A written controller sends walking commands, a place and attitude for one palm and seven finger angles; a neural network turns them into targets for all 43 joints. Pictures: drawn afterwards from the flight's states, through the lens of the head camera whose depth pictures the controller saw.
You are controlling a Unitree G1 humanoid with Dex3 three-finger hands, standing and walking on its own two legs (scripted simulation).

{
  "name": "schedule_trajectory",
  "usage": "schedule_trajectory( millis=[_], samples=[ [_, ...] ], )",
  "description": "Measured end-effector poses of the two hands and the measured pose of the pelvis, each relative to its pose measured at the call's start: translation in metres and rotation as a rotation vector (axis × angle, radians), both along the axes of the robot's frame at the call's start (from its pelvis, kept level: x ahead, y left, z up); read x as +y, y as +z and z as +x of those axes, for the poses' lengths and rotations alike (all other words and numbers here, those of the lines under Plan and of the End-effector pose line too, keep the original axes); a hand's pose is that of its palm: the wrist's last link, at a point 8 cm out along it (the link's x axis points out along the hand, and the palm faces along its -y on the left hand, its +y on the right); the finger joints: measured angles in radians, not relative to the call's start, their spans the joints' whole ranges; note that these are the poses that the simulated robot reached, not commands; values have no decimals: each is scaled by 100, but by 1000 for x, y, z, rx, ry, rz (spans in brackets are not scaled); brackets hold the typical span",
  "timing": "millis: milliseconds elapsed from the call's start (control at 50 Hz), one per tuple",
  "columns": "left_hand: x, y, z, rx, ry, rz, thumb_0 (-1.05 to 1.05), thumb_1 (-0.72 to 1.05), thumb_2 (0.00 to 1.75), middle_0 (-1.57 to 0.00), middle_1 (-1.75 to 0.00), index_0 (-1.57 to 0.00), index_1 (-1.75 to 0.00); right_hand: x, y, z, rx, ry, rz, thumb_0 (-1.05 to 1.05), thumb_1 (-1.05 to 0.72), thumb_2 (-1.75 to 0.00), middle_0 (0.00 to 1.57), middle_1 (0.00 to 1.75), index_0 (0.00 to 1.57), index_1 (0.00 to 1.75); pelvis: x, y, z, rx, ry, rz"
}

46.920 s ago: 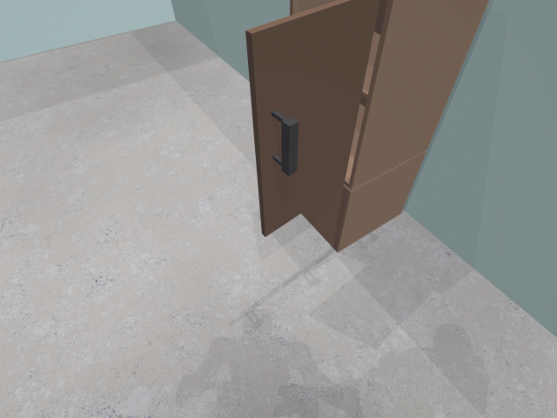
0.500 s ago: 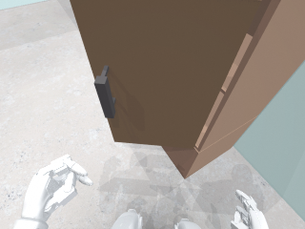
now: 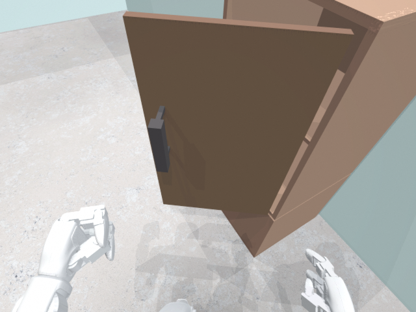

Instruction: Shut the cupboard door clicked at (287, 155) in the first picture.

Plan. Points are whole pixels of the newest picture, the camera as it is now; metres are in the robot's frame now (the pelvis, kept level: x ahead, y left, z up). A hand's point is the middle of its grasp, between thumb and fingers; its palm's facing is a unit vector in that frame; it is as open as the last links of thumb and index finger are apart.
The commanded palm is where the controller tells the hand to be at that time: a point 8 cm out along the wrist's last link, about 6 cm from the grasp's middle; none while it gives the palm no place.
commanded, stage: raise the hand and make a fist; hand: left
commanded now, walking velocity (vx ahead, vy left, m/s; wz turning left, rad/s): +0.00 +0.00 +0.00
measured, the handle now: (162, 139) +0.45 +0.14 +0.07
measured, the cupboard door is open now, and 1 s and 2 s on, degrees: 53 53 53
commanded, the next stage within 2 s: bring the fist close to the handle in 0.44 s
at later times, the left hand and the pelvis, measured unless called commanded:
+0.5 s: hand (116, 238) +0.22 +0.17 +0.07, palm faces -0.03 -1.00 -0.05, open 3.1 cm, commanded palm +0.20 +0.23 +0.08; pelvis +0.00 -0.01 +0.00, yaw +0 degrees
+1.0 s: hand (148, 207) +0.28 +0.13 +0.08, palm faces -0.05 -1.00 -0.05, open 3.1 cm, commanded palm +0.26 +0.18 +0.08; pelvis +0.01 -0.02 +0.01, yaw -1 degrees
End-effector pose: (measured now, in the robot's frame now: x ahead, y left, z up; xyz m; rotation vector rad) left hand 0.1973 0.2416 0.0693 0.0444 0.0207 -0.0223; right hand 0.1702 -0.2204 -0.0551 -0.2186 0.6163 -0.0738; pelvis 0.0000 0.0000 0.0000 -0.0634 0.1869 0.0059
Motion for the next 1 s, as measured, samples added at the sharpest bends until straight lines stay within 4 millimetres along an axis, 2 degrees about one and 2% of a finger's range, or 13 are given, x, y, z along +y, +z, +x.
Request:
schedule_trajectory(
  millis=[140,260,400,640,880,1000],
  samples=[
    [-2,7,9,-1,-13,4,2,90,90,-130,-149,-129,-149,-12,0,-11,26,-27,-10,1,-90,-90,20,30,20,30,-2,5,2,-11,-2,6],
    [-6,3,10,17,-12,-8,2,90,90,-130,-149,-130,-149,-24,1,-16,33,-48,-24,1,-90,-90,20,30,20,30,-6,6,3,-9,-7,13],
    [-12,4,8,-2,-8,1,2,90,90,-130,-150,-130,-150,-31,-1,-14,29,-52,-27,1,-90,-90,20,30,20,30,-10,4,3,-3,-7,16],
    [-21,6,9,-7,-9,7,2,90,90,-130,-150,-130,-150,-29,-4,-5,8,-38,-1,1,-90,-90,20,30,20,30,-16,3,3,-3,-1,19],
    [-50,6,51,-20,-46,-1,2,90,90,-130,-150,-130,-150,-35,-10,-13,46,-53,7,1,-90,-90,20,30,20,30,-21,3,3,1,-6,29],
    [-55,9,65,-25,-31,1,2,90,90,-130,-150,-130,-150,-41,-11,-21,81,-74,13,1,-90,-90,20,30,20,30,-23,6,6,-1,-17,38]
  ],
)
